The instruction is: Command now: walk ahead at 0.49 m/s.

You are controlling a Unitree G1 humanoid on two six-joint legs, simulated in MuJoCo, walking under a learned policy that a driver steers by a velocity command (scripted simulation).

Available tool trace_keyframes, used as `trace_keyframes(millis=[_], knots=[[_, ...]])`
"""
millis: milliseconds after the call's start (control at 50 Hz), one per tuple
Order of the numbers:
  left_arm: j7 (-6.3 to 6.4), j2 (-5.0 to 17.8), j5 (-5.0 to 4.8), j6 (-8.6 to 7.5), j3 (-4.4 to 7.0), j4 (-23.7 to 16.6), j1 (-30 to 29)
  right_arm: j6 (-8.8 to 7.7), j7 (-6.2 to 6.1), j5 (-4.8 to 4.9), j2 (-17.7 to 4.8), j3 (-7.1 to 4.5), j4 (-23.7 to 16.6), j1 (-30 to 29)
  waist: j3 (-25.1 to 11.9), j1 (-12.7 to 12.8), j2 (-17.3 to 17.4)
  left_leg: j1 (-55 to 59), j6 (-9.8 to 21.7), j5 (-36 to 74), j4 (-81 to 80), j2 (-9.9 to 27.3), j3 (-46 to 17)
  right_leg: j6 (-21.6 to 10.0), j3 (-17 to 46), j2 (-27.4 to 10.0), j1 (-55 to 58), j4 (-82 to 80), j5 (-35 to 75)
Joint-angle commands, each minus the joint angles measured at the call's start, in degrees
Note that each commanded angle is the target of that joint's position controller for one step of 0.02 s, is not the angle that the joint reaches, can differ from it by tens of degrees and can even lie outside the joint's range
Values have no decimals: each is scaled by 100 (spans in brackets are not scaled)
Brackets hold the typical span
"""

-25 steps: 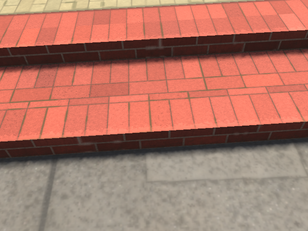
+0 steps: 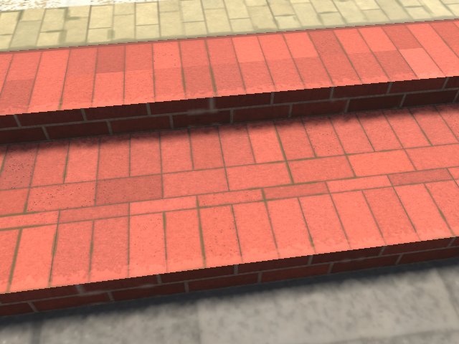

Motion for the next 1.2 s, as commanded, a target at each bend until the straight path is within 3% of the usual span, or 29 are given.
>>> trace_keyframes(millis=[20, 100, 200, 240, 280, 300, 320, 340, 360, 400, 420, 500, 620, 720, 780, 820, 840, 860, 880, 900, 920, 960, 1000, 1040, 1080, 1120, 1140, 1180, 1200], knots=[[33, 265, 70, 16, 75, -246, 200, -108, -107, 21, -771, -119, -318, -255, 287, 278, 420, -629, 982, 471, -1149, 1594, -1156, 154, 6, -234, -72, -800, 932], [-35, 183, 8, -53, 35, -496, -745, -41, -186, 119, -927, -143, -219, 201, 289, -66, 426, -128, 730, 477, -1066, 1504, -886, 211, -213, 35, 138, -2474, 1748], [-198, 289, -64, -105, 22, -800, -1446, 70, -206, 152, -1003, -186, -28, 591, 422, -273, 527, 854, 625, 369, -633, 1875, -1006, 106, -226, 195, 108, -3365, 1242], [-242, 419, -61, -170, 59, -838, -1306, 117, -224, 155, -1087, -227, -33, 500, 321, -111, 588, 1101, 529, 782, -284, 2002, -1078, -65, -282, 302, 457, -3604, 760], [-212, 786, -42, -217, 257, -511, -134, 175, -226, 100, -1026, -194, -96, 289, -379, 510, 592, 949, 303, 2388, 1095, 1621, -753, -333, -533, 621, 2084, -3848, 620], [-164, 1231, 7, -228, 404, -235, 1066, 163, -224, -4, -792, -84, -246, 242, -1249, 948, 183, -59, 102, 1821, 2778, 1274, -437, -709, 270, -115, 3866, -3681, 840], [-183, 1815, 61, -169, 561, -59, 1695, 26, -156, 16, -48, 147, -305, 886, -1999, 756, -1441, -2560, -311, -867, 4926, 262, -116, -1618, 2826, -1440, 6071, -4150, -28], [-203, 1230, 74, -179, 401, -85, 1687, -117, -133, 106, -526, 46, -207, 738, -2128, 844, -1140, -3249, -207, -2412, 5777, 353, -996, -1614, 3783, -1520, 6107, -4723, -403], [-199, 945, 56, -194, 296, -211, 1092, -192, -108, 248, -978, -71, -378, 191, -1318, 713, -777, -3629, -73, -1955, 5975, 682, -1026, -1307, 2919, -1354, 5357, -4793, -216], [-232, 609, 42, -177, 171, -394, 190, -147, -177, 152, -875, -90, -463, -298, -542, 373, -13, -3205, -102, -1074, 5459, 1182, -775, -1091, 1641, -929, 3814, -5141, 797], [-248, 533, 70, -185, 138, -377, 68, -68, -205, 110, -775, -109, -472, -242, -410, 185, -120, -2839, -134, -856, 5179, 1339, -792, -1011, 1264, -749, 3357, -5345, 1042], [-235, 698, 83, -210, 190, -130, 329, 127, -242, 51, -523, -96, -488, -227, -173, 11, -133, -2799, -327, -311, 4663, 1362, -639, -1123, 480, -504, 2946, -5666, 2068], [-97, 760, 69, -70, 187, 88, 821, 140, -210, 74, -268, -31, -719, -1205, -6, 300, -270, -2656, -489, 850, 2929, 1102, -298, -971, -76, -319, 3095, -5814, 1707], [-6, 718, 16, 105, 169, 381, 1335, 126, -68, 90, -373, -21, -1047, -2025, 469, 513, -164, -3939, -229, 74, 2865, 1185, -375, -964, 398, -936, 4537, -5597, 1538], [88, 737, 42, 265, 132, 360, 1164, 66, 55, 95, -217, 17, -1070, -1796, 220, 246, -304, -3010, -122, -444, 2615, 873, 12, -771, 7, -836, 4517, -4930, 3503], [55, 722, 9, 316, 87, 366, 1198, -13, 77, 88, -536, -191, -744, -793, -518, -261, -293, -992, 19, 264, 1646, 320, 341, -563, -298, -283, 4228, -3279, 5801], [24, 986, -90, 265, 150, 297, 897, -27, 40, 83, -666, -296, -441, 126, -796, -750, -346, 418, 111, 1054, 720, 372, 175, -409, -304, -70, 3461, -2253, 5329], [-30, 759, 67, 133, 74, 44, 552, 39, -64, 40, -1292, -442, -125, 1119, -1254, -1000, 651, 2327, 348, 2192, 703, 1602, -1239, -126, -392, 413, 1652, -191, 2163], [-91, -127, 181, -91, -112, 209, 1170, 164, -135, -98, -1529, -372, -179, 1053, -1577, -349, 1906, 3284, 904, 5399, 1182, 2843, -2991, 49, 141, 1141, -24, 1761, -1972], [-134, 4, -73, -228, -60, 418, 1611, 223, -111, -119, -1285, -402, -45, 1396, -1927, -542, 1164, 2984, 1589, 3658, 681, 3167, -3511, 59, 947, 1190, -425, 2506, -1863], [-158, 220, -283, -209, 19, 256, 1044, 288, -104, -94, -818, -289, 5, 1094, -1078, -387, 729, 2418, 1486, 1914, 382, 2874, -2910, 54, 456, 867, -1100, 2992, -1641], [-124, 30, -256, 1, -11, -52, 162, 321, 22, -90, -103, -23, -48, 336, -3, -124, 468, 960, 1038, -50, -97, 2388, -2201, -15, -147, 396, -1836, 3886, -1306], [-155, -472, -207, 202, -171, -245, 222, 359, 53, -137, 88, 91, 166, 386, 405, 154, 753, -16, 778, -438, -274, 2105, -1731, -119, -205, 310, -2349, 4899, -1159], [-144, -823, -211, 286, -330, -449, 163, 397, -6, -168, 79, 162, 410, 780, 543, 194, 875, -431, 727, -177, -355, 2060, -1460, -120, -306, 394, -3061, 5906, -1178], [-112, -861, -165, 275, -456, -800, -166, 413, -78, -195, 104, 259, 471, 914, 668, 233, 792, -557, 650, -201, -345, 2021, -1321, -79, -137, 471, -3822, 6291, -976], [-149, -847, -58, 178, -616, -1408, -790, 475, -160, -140, 55, 309, 407, 767, 771, 367, 500, -966, 373, -417, -387, 1688, -831, -30, -73, 347, -3938, 4934, -436], [-172, -793, 5, 120, -663, -1617, -1110, 462, -231, -117, 86, 347, 398, 841, 654, 297, 547, -1174, 336, -182, -516, 1476, -660, 47, -421, 329, -3619, 4149, -96], [-159, -577, 167, 49, -740, -2084, -1919, 375, -431, 75, -224, 287, 464, 1247, 45, 152, 485, -1781, 559, 774, -1727, 1620, -711, 129, -1314, 175, -1339, 2146, 28], [-145, -581, 135, 25, -720, -2052, -1902, 328, -436, 139, -367, 278, 496, 1213, -267, 228, 517, -1409, 534, 2473, -1728, 1590, -500, -9, -1562, 296, -247, 1312, -22]])
Keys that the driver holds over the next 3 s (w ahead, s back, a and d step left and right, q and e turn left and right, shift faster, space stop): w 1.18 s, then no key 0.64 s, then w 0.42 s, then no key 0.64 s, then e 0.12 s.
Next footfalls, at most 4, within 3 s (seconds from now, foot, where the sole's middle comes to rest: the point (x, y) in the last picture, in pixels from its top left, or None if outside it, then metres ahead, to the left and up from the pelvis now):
0.30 right None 0.33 -0.17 -0.78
0.86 left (208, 326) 0.57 0.07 -0.78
1.28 right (263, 216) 0.87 -0.11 -0.64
1.74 left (191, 204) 0.92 0.12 -0.64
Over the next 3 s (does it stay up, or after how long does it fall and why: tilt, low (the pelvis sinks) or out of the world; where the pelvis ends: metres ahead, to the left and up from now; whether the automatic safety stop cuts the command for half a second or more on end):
stays up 1.12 0.00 0.13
